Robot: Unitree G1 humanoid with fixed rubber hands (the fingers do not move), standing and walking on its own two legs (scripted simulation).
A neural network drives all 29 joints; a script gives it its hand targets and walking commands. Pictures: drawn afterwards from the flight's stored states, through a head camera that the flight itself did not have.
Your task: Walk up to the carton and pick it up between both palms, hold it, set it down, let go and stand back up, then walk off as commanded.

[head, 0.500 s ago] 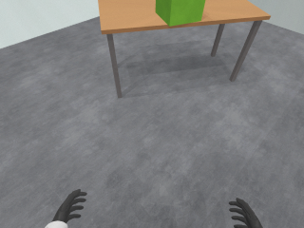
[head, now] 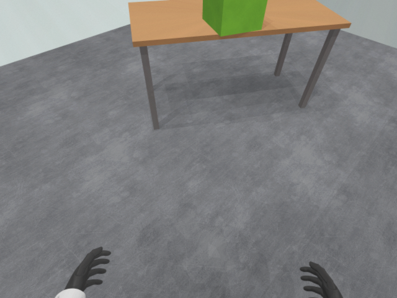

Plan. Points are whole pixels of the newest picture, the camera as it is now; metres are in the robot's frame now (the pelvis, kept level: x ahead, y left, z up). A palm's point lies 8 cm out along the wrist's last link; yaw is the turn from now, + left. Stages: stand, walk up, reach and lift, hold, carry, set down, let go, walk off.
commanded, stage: walk up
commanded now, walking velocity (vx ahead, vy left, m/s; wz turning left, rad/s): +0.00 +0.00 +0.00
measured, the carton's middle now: (233, 5) +1.51 -0.15 +0.00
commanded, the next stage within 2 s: none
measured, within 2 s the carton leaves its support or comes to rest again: neither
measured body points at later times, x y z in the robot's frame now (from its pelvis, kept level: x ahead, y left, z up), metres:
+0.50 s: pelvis +0.06 +0.01 +0.00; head +0.08 +0.02 +0.45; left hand +0.20 +0.30 -0.09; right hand +0.16 -0.29 -0.10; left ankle +0.01 +0.12 -0.72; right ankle +0.02 -0.12 -0.68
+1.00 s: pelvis +0.17 -0.07 +0.00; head +0.17 -0.07 +0.45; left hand +0.30 +0.23 -0.07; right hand +0.29 -0.38 -0.10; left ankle +0.18 +0.09 -0.65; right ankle +0.30 -0.13 -0.71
